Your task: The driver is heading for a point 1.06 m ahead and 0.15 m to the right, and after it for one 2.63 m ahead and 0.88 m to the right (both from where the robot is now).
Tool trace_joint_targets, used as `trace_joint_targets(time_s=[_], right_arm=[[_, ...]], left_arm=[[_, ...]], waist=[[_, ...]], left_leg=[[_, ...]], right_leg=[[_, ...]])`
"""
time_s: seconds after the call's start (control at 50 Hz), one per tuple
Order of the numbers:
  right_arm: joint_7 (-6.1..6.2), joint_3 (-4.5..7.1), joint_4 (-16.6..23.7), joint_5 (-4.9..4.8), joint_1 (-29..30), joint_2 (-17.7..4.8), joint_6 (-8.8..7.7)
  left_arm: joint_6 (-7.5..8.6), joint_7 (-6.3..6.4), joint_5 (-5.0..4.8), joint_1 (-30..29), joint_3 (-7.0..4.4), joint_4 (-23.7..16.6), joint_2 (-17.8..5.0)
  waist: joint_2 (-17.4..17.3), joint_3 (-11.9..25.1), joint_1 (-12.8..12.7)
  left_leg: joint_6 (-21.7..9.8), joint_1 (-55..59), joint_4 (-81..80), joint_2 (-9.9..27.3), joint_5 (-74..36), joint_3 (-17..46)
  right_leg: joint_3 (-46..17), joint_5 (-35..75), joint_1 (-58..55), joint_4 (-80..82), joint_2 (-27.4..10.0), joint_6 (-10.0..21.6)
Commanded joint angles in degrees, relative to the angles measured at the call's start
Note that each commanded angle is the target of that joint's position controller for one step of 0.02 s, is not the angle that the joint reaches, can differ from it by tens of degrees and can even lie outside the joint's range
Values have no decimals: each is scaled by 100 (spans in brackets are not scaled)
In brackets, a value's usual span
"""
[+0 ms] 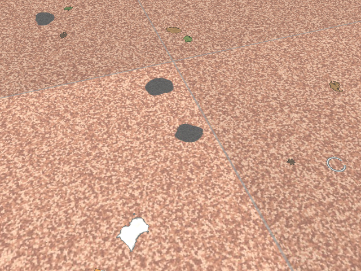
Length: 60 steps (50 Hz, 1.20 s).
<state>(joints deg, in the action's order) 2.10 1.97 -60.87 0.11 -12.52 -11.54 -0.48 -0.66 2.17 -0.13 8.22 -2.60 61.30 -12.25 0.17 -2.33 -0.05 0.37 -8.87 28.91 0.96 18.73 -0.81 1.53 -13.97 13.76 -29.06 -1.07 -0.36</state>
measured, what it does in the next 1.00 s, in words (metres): walks ahead: left foot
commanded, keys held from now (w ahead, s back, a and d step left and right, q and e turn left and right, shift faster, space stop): no key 0.28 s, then w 0.72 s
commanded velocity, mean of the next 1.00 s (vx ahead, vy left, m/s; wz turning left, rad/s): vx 0.25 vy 0.00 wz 0.00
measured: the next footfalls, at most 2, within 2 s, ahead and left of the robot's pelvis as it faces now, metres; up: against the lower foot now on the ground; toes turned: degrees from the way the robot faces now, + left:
left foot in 1.00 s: +0.45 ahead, +0.11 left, +0.00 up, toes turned +3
right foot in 1.58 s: +0.76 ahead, -0.14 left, +0.00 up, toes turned -12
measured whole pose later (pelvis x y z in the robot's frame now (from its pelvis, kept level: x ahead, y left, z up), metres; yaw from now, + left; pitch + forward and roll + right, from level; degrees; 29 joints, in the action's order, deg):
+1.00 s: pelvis +0.26 +0.00 -0.02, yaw +0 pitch +2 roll +0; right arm -2.8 2.4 -48.6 -1.8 4.8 -12.2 -5.7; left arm 3.9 1.1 -0.5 28.9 -2.5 63.9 -12.0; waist -0.5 -2.2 -4.3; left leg -6.1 -31.4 30.5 0.7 2.5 -3.8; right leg 3.1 -26.6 -11.4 -14.7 -1.3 -0.7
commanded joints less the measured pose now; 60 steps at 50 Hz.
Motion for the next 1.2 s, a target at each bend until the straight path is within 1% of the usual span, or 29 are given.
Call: trace_joint_targets(time_s=[0.02,0.28,0.32,0.36,0.4,0.42,0.44,0.48,0.52,0.54,0.56,0.58,0.6,0.62,0.64,0.68,0.72,0.8,0.9,0.96,1.0,1.02,1.04,1.06,1.08,1.1,1.12,1.16,1.2], right_arm=[[22,89,77,4,-278,-559,-27],[42,43,-75,10,-474,-462,-36],[62,79,-154,-44,-657,-524,-12],[88,143,-50,-100,-682,-695,-28],[62,228,-78,-170,-1060,-912,-155],[47,294,-91,-187,-1106,-1067,-216],[33,304,-51,-173,-1062,-1045,-263],[-18,280,100,-181,-734,-944,-339],[-71,266,255,-237,-301,-889,-324],[-80,243,358,-211,-136,-831,-351],[-85,158,528,-170,-30,-483,-416],[-69,137,720,-210,97,-357,-520],[-108,177,733,-309,120,-502,-582],[-166,168,693,-333,60,-502,-620],[-177,194,657,-283,61,-522,-648],[-214,290,656,-190,161,-660,-619],[-266,270,693,-162,289,-469,-540],[-308,131,1162,-151,1448,-225,-501],[-453,90,1483,-210,2144,-403,-520],[-500,219,1468,-196,1699,-726,-561],[-435,471,985,-217,1,-1173,-523],[-363,582,778,-136,-1005,-1619,-487],[-423,564,649,-44,-1272,-1775,-493],[-436,418,665,-79,-986,-1247,-526],[-428,343,749,-106,-404,-1014,-573],[-443,279,872,-80,136,-863,-624],[-471,240,883,-8,399,-714,-665],[-494,177,769,49,415,-525,-691],[-428,183,659,19,212,-651,-690]], left_arm=[[29,24,2,80,-98,-94,-580],[23,39,4,190,-71,143,-488],[7,49,-40,342,-86,233,-485],[61,55,-70,255,-112,155,-528],[249,-11,-91,18,-69,-2,-299],[343,-72,-114,-33,-49,-56,-191],[415,-127,-135,-92,-54,-110,-211],[522,-197,-208,91,-51,-130,-191],[574,-200,-196,976,-140,250,-278],[568,-193,-143,1600,-231,455,-470],[588,-177,-137,2443,-390,581,-1057],[673,-266,-65,2839,-363,617,-1241],[752,-260,-25,2260,-210,472,-853],[789,-277,-37,1840,-129,303,-595],[791,-314,-32,1544,-83,191,-565],[721,-319,-1,1479,25,130,-327],[656,-244,24,1786,45,171,-378],[599,-104,48,1850,17,46,-677],[593,-78,-79,2182,-71,120,-769],[527,-77,-55,1998,-163,54,-948],[439,-89,-2,1805,-160,-36,-939],[441,-112,92,1859,-60,-191,-690],[583,-203,-17,2648,174,-178,256],[759,-229,-197,2017,28,-237,-354],[844,-225,-317,1403,-62,-482,-675],[873,-165,-273,1117,-76,-550,-726],[834,-113,-174,1038,-141,-549,-707],[666,-96,-138,1330,-161,-519,-473],[557,-79,-135,1174,-174,-609,-412]], waist=[[-70,141,-7],[-40,-4,-21],[-128,25,-8],[-274,-449,57],[-739,-682,222],[-1100,-724,228],[-1087,-812,206],[-979,-849,-37],[-704,-595,-472],[-307,-346,-685],[1235,-8,-902],[1826,221,-915],[946,-140,-565],[603,-285,-388],[347,-339,-258],[375,-357,-165],[436,-304,-186],[365,-560,-349],[460,-746,-371],[653,-212,55],[741,830,916],[-22,1639,1139],[-1639,2643,559],[-1123,2123,734],[-883,1194,588],[-201,815,364],[-49,574,154],[-296,500,-145],[-341,235,-206]], left_leg=[[-119,-437,-545,148,-1283,98],[-115,-542,-691,107,-808,70],[-265,-608,-724,23,808,47],[-562,-939,-942,272,2466,466],[-976,-672,-1471,993,3023,1531],[-1248,-514,-1790,1506,3066,2222],[-1397,-581,-1929,1782,2882,2570],[-1272,-646,-1753,1714,2272,2288],[-851,-1379,-1088,1008,1399,1240],[-637,-1831,-156,639,418,718],[-216,-2810,2022,-60,55,-251],[-189,-3665,3521,-390,1276,116],[-348,-4153,4367,44,1049,562],[-500,-4290,4540,291,443,573],[-568,-4256,4335,486,-93,481],[-521,-3822,3693,680,-656,330],[-356,-3678,3267,643,-925,102],[-154,-3303,1483,422,-1746,-161],[-362,-2919,401,246,-2053,-190],[-643,-2039,248,-52,-1627,-320],[-936,242,305,-298,-1498,-427],[-1292,2082,397,916,-1074,1079],[-2210,3507,-755,2204,597,4185],[-1892,3078,-1364,1977,937,4464],[-1629,2215,-1419,1840,416,3495],[-1503,1226,-1537,1678,-463,2729],[-1424,457,-1649,1486,-1059,2143],[-1396,-181,-1931,1205,-1237,1559],[-1459,-501,-2189,1146,-1269,1241]], right_leg=[[-140,1273,-486,320,-152,181],[-130,856,-407,445,-131,143],[94,-830,-282,254,96,200],[119,-2235,435,-3,158,311],[267,-1691,1113,-762,202,291],[319,-1121,1350,-1379,168,315],[131,-1077,1492,-1719,-21,414],[53,-1416,1289,-1283,-148,604],[422,-527,-538,47,212,580],[-24,-270,-1397,244,31,586],[-2080,-872,-2274,1210,-1178,1098],[-4240,-1137,-2523,1983,-2162,1768],[-4027,-1261,-2287,1888,-2251,1736],[-3259,-1135,-2087,1849,-1984,1511],[-2631,-802,-1885,1930,-1737,1318],[-1608,488,-1566,2022,-1326,1031],[-1107,1353,-1500,2073,-1155,1032],[-595,1604,-980,2348,-998,1041],[-382,1776,-1446,2375,-1283,1015],[-218,3987,-2032,1490,-1425,842],[65,5111,-1476,-567,-1091,579],[198,3037,23,-2530,-701,419],[-381,-1623,1849,-4464,455,159],[-1061,-1732,2459,-5143,238,323],[-837,-1255,2843,-5213,-45,425],[-730,-657,2530,-4923,-378,456],[-664,-337,2200,-4606,-582,456],[-696,-144,1680,-4199,-793,476],[-604,-65,1824,-3762,-883,400]])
